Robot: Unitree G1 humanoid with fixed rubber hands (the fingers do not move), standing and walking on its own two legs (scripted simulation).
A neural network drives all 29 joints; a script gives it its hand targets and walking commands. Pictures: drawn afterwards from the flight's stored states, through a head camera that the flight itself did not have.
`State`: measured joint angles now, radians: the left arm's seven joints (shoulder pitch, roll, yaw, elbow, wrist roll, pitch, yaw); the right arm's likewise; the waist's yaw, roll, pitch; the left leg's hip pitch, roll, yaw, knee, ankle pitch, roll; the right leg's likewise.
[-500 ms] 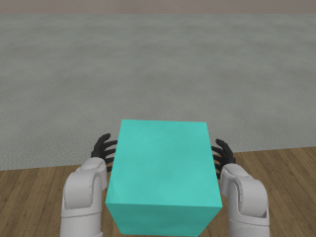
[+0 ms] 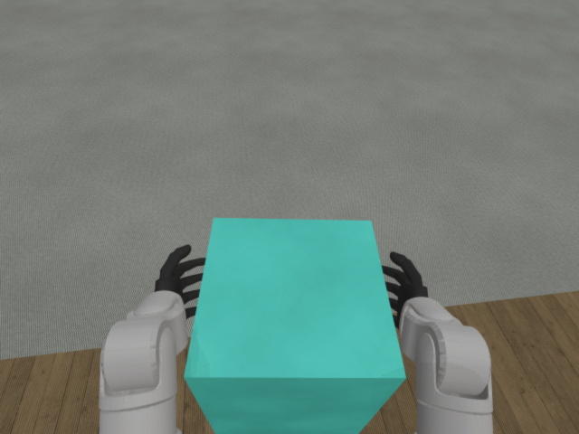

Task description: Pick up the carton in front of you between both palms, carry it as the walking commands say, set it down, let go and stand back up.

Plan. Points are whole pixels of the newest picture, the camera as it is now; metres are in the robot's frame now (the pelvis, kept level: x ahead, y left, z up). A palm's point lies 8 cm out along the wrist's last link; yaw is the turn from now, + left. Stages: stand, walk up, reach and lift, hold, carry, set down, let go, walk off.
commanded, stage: carry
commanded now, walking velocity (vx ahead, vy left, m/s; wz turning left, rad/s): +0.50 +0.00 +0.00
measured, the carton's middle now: (290, 331) +0.27 +0.00 +0.00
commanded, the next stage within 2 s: none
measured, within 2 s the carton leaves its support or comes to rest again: neither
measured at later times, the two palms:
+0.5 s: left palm (212, 119) +0.67 +0.14 +0.08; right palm (358, 118) +0.70 -0.16 +0.07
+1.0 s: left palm (236, 32) +1.05 +0.12 +0.10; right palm (348, 42) +1.03 -0.18 +0.10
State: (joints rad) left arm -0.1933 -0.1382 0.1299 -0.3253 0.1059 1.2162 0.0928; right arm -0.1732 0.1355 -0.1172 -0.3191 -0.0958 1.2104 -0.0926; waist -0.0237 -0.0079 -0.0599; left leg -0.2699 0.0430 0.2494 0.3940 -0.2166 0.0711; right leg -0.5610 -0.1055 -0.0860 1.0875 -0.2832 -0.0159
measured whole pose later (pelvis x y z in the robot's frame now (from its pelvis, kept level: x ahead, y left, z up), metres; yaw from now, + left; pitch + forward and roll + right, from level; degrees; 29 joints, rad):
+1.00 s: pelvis +0.67 -0.01 -0.01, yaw +1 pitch +5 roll -1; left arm -0.66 -0.04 0.26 -0.08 0.08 1.21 0.12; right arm -0.66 0.04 -0.21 -0.02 -0.04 1.18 -0.13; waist -0.09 0.00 0.06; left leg -0.29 -0.01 0.14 0.55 0.18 0.11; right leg -0.60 -0.02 -0.02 0.81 -0.13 -0.04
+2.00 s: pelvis +1.36 -0.02 -0.08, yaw +2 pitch +4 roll -2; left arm -0.27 -0.16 0.16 -0.23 0.14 1.17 0.09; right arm -0.28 0.13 -0.18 -0.21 -0.11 1.18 -0.08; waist 0.00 0.04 -0.13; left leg -0.12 0.07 0.09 0.65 -0.48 -0.01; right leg -0.42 0.00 -0.21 0.49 -0.12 -0.07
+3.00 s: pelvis +1.58 -0.01 -0.08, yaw +0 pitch +3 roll +1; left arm -0.16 -0.13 0.12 -0.30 0.12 1.22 0.08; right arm -0.16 0.13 -0.10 -0.29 -0.12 1.22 -0.09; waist 0.00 -0.02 -0.13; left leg -0.40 0.08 0.22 0.60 -0.24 0.03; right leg -0.12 -0.05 -0.13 0.55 -0.47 0.01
